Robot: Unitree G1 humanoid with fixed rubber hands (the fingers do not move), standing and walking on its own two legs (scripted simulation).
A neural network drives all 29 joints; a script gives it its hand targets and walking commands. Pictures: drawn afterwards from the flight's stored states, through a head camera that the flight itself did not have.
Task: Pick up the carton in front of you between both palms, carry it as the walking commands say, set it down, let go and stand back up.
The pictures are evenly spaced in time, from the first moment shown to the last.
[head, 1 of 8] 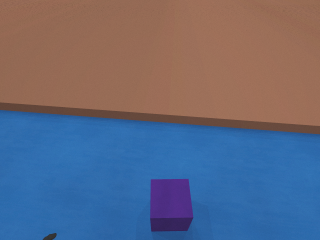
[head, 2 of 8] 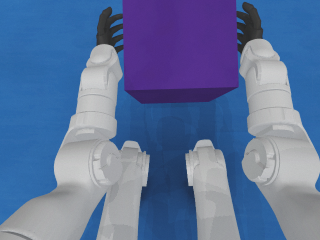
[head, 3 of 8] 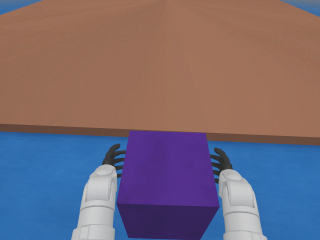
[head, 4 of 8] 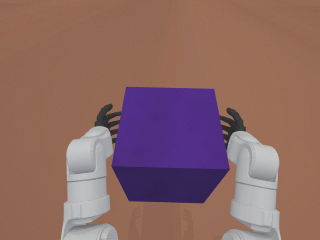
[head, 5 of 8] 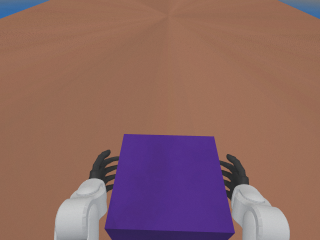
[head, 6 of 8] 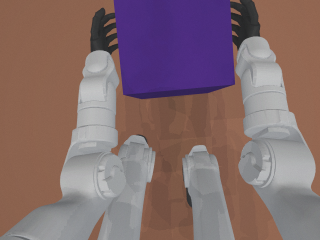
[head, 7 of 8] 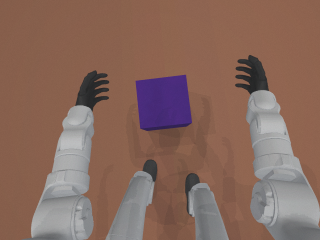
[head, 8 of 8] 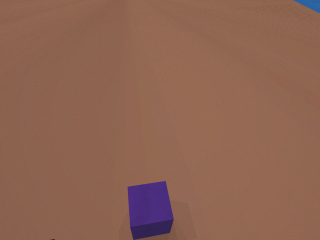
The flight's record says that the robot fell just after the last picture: no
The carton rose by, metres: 0.85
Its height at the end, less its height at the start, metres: +0.10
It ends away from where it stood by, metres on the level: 2.21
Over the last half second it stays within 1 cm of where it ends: yes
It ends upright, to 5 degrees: yes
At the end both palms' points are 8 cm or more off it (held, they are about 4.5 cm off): yes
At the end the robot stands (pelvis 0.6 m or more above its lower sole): yes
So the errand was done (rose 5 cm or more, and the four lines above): yes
